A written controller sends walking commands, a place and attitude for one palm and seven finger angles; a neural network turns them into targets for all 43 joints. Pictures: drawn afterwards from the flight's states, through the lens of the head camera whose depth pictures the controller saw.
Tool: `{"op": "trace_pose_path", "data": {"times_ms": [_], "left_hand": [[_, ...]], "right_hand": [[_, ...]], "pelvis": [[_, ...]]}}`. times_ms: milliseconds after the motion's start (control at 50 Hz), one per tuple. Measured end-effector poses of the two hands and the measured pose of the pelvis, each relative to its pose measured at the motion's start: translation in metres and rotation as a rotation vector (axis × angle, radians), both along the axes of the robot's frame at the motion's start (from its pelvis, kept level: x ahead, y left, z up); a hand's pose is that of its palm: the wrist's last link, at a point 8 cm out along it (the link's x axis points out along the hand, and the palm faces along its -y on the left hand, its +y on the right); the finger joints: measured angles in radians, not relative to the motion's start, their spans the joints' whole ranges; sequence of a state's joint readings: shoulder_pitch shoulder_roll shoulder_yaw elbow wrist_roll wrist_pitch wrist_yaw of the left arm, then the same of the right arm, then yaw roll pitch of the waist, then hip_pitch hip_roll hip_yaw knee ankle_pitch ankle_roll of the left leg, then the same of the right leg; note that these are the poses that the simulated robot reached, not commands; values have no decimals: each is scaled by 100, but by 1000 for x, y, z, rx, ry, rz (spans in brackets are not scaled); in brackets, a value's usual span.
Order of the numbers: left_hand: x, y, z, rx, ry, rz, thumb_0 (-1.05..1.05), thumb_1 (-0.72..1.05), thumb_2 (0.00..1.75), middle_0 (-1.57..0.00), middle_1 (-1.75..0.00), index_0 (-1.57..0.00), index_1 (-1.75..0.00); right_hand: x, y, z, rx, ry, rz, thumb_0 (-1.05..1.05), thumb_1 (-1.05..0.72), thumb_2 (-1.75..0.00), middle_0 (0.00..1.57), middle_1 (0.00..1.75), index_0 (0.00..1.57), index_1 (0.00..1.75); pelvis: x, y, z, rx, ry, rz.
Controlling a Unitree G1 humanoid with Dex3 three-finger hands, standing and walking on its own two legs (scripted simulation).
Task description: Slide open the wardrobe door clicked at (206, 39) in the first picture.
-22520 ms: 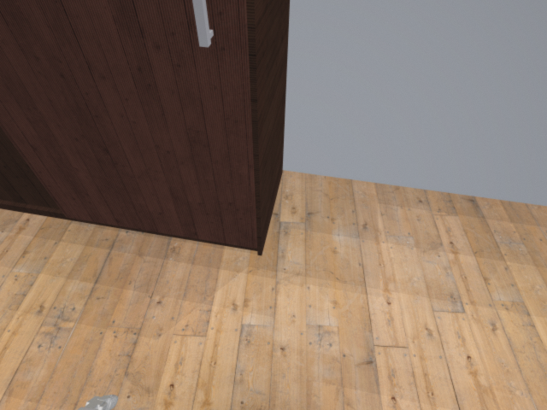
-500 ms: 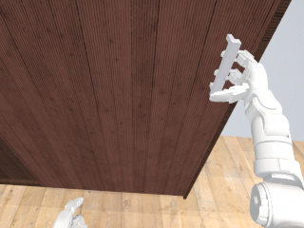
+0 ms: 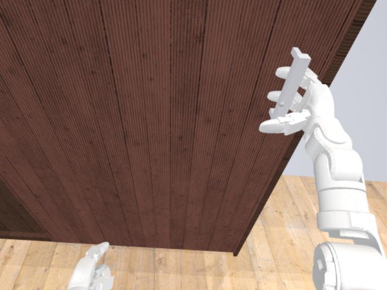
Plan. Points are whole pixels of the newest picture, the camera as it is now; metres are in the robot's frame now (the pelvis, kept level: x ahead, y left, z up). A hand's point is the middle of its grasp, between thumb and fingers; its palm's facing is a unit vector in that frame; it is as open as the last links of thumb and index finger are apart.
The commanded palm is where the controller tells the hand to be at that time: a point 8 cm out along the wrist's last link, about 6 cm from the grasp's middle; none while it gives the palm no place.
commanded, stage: slide the fingers in behind the handle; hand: right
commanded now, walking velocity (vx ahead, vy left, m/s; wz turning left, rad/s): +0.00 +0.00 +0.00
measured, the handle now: (284, 90) +0.46 -0.14 +0.23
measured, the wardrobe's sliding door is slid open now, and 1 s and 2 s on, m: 0.00 0.00 0.00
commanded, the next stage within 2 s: grip the handle and tug to test in 0.92 s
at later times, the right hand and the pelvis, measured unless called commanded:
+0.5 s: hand (280, 104) +0.40 -0.12 +0.23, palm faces +0.00 +1.00 -0.01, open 14.4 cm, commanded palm +0.37 -0.16 +0.23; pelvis +0.00 +0.00 +0.00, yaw +0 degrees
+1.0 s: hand (279, 103) +0.41 -0.12 +0.23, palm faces +0.00 +1.00 -0.01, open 14.1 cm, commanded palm +0.38 -0.16 +0.23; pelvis +0.00 -0.01 +0.00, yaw +0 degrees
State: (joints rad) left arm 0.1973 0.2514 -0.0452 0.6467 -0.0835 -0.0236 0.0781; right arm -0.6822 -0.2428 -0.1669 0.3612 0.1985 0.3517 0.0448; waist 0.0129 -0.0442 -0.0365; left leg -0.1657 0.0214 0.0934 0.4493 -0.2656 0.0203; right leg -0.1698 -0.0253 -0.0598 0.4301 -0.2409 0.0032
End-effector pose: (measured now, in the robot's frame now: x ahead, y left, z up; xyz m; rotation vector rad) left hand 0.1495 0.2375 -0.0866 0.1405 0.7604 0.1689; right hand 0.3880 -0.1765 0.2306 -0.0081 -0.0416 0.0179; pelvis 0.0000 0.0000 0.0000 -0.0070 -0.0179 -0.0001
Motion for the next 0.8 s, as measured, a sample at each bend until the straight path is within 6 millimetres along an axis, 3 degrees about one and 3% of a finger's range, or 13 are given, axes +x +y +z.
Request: {"op": "trace_pose_path", "data": {"times_ms": [800], "left_hand": [[10, -15, 0, -12, 15, -25, 1, 91, 90, -20, -30, -20, -29]], "right_hand": [[-6, 4, 2, -1, -15, -16, -1, 51, -30, 29, 120, 23, 118]], "pelvis": [[4, -7, -1, 3, -4, -2]]}}
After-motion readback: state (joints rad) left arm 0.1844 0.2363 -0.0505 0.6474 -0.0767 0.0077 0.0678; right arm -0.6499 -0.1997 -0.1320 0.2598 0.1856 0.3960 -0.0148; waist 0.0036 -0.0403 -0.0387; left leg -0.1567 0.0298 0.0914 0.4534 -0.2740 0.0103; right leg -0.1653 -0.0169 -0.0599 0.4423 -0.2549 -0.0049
